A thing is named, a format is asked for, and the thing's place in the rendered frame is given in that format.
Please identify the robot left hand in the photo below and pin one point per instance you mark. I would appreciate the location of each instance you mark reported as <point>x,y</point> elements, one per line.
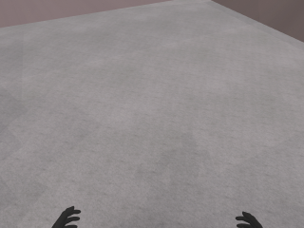
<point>64,218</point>

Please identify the robot right hand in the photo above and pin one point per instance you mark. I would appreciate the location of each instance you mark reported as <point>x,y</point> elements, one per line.
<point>247,217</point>

